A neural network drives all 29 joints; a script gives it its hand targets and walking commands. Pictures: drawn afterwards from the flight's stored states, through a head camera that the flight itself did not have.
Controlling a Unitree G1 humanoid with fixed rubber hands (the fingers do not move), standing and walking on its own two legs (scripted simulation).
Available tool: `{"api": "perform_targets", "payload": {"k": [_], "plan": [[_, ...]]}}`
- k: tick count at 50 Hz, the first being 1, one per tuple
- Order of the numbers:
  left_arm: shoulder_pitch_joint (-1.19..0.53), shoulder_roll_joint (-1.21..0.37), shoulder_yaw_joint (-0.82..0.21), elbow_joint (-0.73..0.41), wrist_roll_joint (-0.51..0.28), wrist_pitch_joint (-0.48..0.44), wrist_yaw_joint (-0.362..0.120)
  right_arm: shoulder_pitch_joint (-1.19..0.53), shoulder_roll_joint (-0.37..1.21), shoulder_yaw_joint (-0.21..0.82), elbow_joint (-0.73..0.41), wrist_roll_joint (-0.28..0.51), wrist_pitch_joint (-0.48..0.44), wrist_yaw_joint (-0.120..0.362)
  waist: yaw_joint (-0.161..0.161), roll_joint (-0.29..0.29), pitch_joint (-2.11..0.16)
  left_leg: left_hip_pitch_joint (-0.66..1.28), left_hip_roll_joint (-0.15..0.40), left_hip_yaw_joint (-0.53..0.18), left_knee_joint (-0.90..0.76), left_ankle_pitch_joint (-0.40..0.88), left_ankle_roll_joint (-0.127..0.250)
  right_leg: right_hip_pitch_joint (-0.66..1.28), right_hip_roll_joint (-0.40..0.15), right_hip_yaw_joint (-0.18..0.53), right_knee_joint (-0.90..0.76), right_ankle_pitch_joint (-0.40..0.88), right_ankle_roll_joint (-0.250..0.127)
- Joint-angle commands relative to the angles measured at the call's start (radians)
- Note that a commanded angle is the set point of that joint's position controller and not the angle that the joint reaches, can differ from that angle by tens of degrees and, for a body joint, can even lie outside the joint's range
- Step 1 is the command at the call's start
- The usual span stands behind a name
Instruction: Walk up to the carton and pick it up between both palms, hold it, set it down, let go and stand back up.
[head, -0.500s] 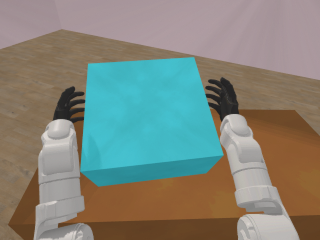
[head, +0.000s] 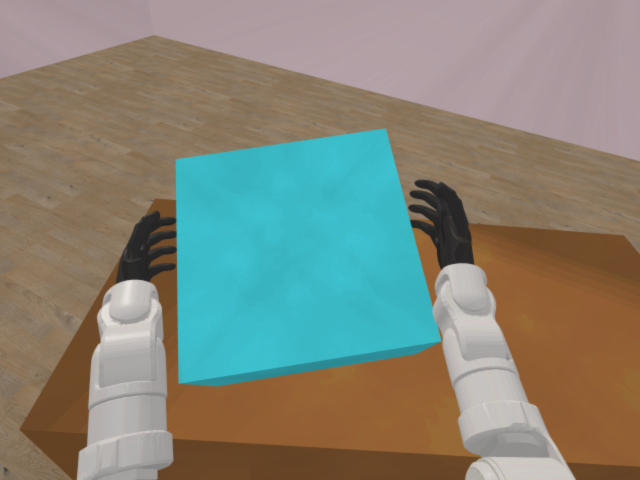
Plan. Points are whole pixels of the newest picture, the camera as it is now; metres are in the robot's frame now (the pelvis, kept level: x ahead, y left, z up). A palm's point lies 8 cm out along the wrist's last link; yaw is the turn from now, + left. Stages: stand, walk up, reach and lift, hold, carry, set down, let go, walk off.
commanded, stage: set down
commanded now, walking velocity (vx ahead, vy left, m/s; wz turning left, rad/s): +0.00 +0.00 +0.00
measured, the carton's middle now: (299, 260) +0.41 +0.02 +0.08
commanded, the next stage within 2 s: none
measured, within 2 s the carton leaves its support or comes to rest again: neither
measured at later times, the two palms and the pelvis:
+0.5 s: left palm (141, 294) +0.33 +0.21 +0.10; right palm (443, 253) +0.36 -0.16 +0.14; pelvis +0.01 +0.00 +0.00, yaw +0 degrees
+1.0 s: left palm (162, 308) +0.34 +0.20 +0.06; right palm (439, 254) +0.39 -0.17 +0.12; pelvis +0.00 -0.01 +0.00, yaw -2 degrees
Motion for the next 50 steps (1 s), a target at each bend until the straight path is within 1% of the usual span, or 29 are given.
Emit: {"api": "perform_targets", "payload": {"k": [1,4,6,8,9,12,15,18,20,21,22,23,25,26,27,28,29,31,32,35,38,40,42,44,46,47,48,49,50], "plan": [[-0.522,-0.403,-0.504,-0.222,-0.112,-0.129,-0.157,-0.49,0.35,0.428,-0.183,0.053,-0.079,0.105,-0.011,0.088,-0.421,0.118,-0.047,0.083,0.056,0.456,-0.02,0.114,0.016,-0.025,0.018,0.474,0.044],[-0.449,-0.392,-0.463,-0.211,-0.085,-0.104,-0.161,-0.467,0.329,0.442,-0.18,0.062,-0.069,0.101,0.019,0.07,-0.38,0.085,-0.045,0.084,0.041,0.427,-0.01,0.127,0.017,-0.024,0.018,0.46,0.045],[-0.433,-0.385,-0.433,-0.194,-0.074,-0.089,-0.168,-0.466,0.318,0.433,-0.171,0.056,-0.057,0.1,0.025,0.049,-0.34,0.063,-0.043,0.09,0.02,0.364,0.0,0.111,0.013,-0.021,0.009,0.406,0.047],[-0.423,-0.392,-0.444,-0.209,-0.079,-0.084,-0.164,-0.468,0.308,0.438,-0.182,0.063,-0.065,0.104,0.03,0.064,-0.348,0.088,-0.038,0.091,0.029,0.399,-0.007,0.091,0.017,-0.024,0.013,0.416,0.042],[-0.428,-0.393,-0.44,-0.21,-0.079,-0.084,-0.164,-0.482,0.306,0.434,-0.189,0.059,-0.067,0.104,0.029,0.046,-0.351,0.092,-0.037,0.091,0.03,0.395,-0.002,0.084,0.019,-0.026,0.006,0.412,0.043],[-0.421,-0.409,-0.46,-0.206,-0.083,-0.092,-0.157,-0.478,0.299,0.422,-0.189,0.05,-0.08,0.108,0.025,0.059,-0.329,0.099,-0.031,0.088,0.036,0.416,-0.012,0.06,0.024,-0.03,0.008,0.421,0.035],[-0.444,-0.413,-0.465,-0.203,-0.091,-0.107,-0.156,-0.473,0.305,0.401,-0.178,0.036,-0.088,0.111,0.017,0.046,-0.345,0.103,-0.029,0.091,0.029,0.389,-0.01,0.045,0.021,-0.03,-0.004,0.392,0.036],[-0.461,-0.414,-0.461,-0.169,-0.085,-0.127,-0.149,-0.449,0.302,0.362,-0.11,0.017,-0.093,0.12,0.011,0.078,-0.328,0.107,-0.028,0.095,0.019,0.353,-0.017,0.023,0.013,-0.026,-0.011,0.346,0.033],[-0.467,-0.429,-0.478,-0.169,-0.091,-0.144,-0.144,-0.437,0.303,0.342,-0.089,0.003,-0.107,0.126,-0.005,0.085,-0.354,0.128,-0.024,0.092,0.025,0.377,-0.024,0.021,0.015,-0.029,-0.01,0.361,0.031],[-0.49,-0.429,-0.484,-0.183,-0.096,-0.158,-0.14,-0.433,0.307,0.336,-0.073,-0.001,-0.114,0.128,-0.005,0.087,-0.375,0.139,-0.024,0.092,0.028,0.391,-0.028,0.016,0.016,-0.032,-0.009,0.364,0.032],[-0.492,-0.429,-0.477,-0.16,-0.089,-0.166,-0.137,-0.444,0.306,0.328,-0.064,-0.007,-0.121,0.133,0.001,0.091,-0.386,0.136,-0.025,0.092,0.029,0.385,-0.029,0.014,0.014,-0.033,-0.01,0.354,0.031],[-0.503,-0.427,-0.471,-0.143,-0.086,-0.175,-0.135,-0.443,0.308,0.314,-0.034,-0.016,-0.125,0.135,-0.003,0.092,-0.376,0.131,-0.025,0.092,0.028,0.382,-0.027,0.013,0.012,-0.032,-0.01,0.355,0.032],[-0.497,-0.431,-0.46,-0.099,-0.079,-0.186,-0.13,-0.46,0.307,0.294,-0.014,-0.029,-0.14,0.141,0.009,0.096,-0.372,0.121,-0.022,0.095,0.023,0.365,-0.026,0.007,0.01,-0.031,-0.013,0.337,0.032],[-0.482,-0.427,-0.438,-0.058,-0.069,-0.187,-0.128,-0.469,0.297,0.282,0.014,-0.039,-0.141,0.146,0.019,0.083,-0.341,0.1,-0.02,0.099,0.012,0.332,-0.019,0.002,0.012,-0.03,-0.022,0.299,0.031],[-0.491,-0.432,-0.441,-0.053,-0.071,-0.195,-0.124,-0.474,0.3,0.275,0.017,-0.041,-0.148,0.151,0.023,0.084,-0.349,0.088,-0.02,0.1,0.008,0.322,-0.02,-0.001,0.012,-0.033,-0.021,0.282,0.031],[-0.507,-0.425,-0.428,-0.018,-0.069,-0.202,-0.122,-0.487,0.291,0.253,0.048,-0.051,-0.149,0.156,0.026,0.086,-0.328,0.076,-0.019,0.102,-0.004,0.277,-0.018,-0.022,0.008,-0.032,-0.03,0.23,0.029],[-0.53,-0.438,-0.429,-0.022,-0.073,-0.217,-0.116,-0.496,0.3,0.244,0.057,-0.06,-0.157,0.162,0.032,0.087,-0.347,0.075,-0.015,0.105,-0.006,0.279,-0.018,-0.03,0.008,-0.037,-0.027,0.22,0.03],[-0.55,-0.435,-0.408,0.022,-0.068,-0.243,-0.103,-0.526,0.298,0.228,0.09,-0.076,-0.168,0.174,0.056,0.081,-0.365,0.068,-0.013,0.113,-0.012,0.254,-0.011,-0.039,0.007,-0.034,-0.03,0.176,0.027],[-0.566,-0.438,-0.395,0.038,-0.065,-0.253,-0.097,-0.533,0.303,0.217,0.123,-0.082,-0.169,0.182,0.064,0.078,-0.349,0.063,-0.01,0.115,-0.017,0.249,-0.009,-0.052,0.008,-0.034,-0.03,0.164,0.028],[-0.587,-0.44,-0.374,0.094,-0.071,-0.289,-0.083,-0.568,0.312,0.195,0.154,-0.097,-0.185,0.198,0.085,0.053,-0.375,0.038,-0.008,0.125,-0.028,0.214,0.006,-0.051,0.004,-0.026,-0.032,0.142,0.033],[-0.602,-0.443,-0.355,0.143,-0.068,-0.327,-0.075,-0.586,0.325,0.182,0.197,-0.113,-0.202,0.203,0.093,0.042,-0.407,0.024,-0.009,0.136,-0.022,0.24,0.012,-0.036,0.001,-0.014,-0.021,0.201,0.04],[-0.622,-0.447,-0.337,0.164,-0.059,-0.36,-0.067,-0.579,0.34,0.181,0.242,-0.121,-0.205,0.209,0.107,0.041,-0.416,0.005,-0.011,0.14,-0.024,0.253,0.012,-0.015,0.0,-0.004,-0.013,0.233,0.045],[-0.626,-0.445,-0.33,0.184,-0.062,-0.384,-0.065,-0.573,0.351,0.179,0.274,-0.128,-0.208,0.211,0.106,0.025,-0.426,-0.019,-0.014,0.143,-0.025,0.253,0.016,0.011,-0.003,0.004,-0.004,0.28,0.053],[-0.641,-0.448,-0.325,0.2,-0.065,-0.409,-0.06,-0.57,0.361,0.174,0.312,-0.127,-0.21,0.213,0.109,0.028,-0.447,-0.029,-0.014,0.144,-0.025,0.262,0.016,0.018,-0.006,0.01,0.001,0.297,0.056],[-0.652,-0.462,-0.333,0.208,-0.066,-0.429,-0.056,-0.556,0.363,0.157,0.35,-0.139,-0.216,0.211,0.096,0.04,-0.453,-0.01,-0.011,0.143,-0.015,0.3,0.007,0.005,-0.002,0.008,0.003,0.325,0.054],[-0.657,-0.464,-0.334,0.212,-0.069,-0.441,-0.055,-0.563,0.365,0.154,0.342,-0.142,-0.224,0.209,0.096,0.046,-0.478,-0.009,-0.012,0.144,-0.006,0.318,0.005,0.002,-0.002,0.008,0.008,0.344,0.054],[-0.649,-0.48,-0.317,0.258,-0.056,-0.448,-0.062,-0.495,0.397,0.131,0.39,-0.156,-0.204,0.208,0.041,0.022,-0.394,-0.017,-0.014,0.138,-0.032,0.254,0.009,0.029,-0.009,0.029,-0.001,0.343,0.049],[-0.651,-0.479,-0.305,0.261,-0.059,-0.458,-0.065,-0.512,0.395,0.125,0.381,-0.165,-0.203,0.209,0.063,0.032,-0.413,-0.054,-0.015,0.139,-0.04,0.244,0.008,0.039,-0.012,0.031,0.009,0.356,0.05],[-0.656,-0.477,-0.308,0.264,-0.057,-0.467,-0.065,-0.505,0.398,0.117,0.39,-0.169,-0.205,0.21,0.047,0.029,-0.423,-0.054,-0.016,0.137,-0.038,0.247,0.006,0.058,-0.01,0.029,0.015,0.373,0.051]]}}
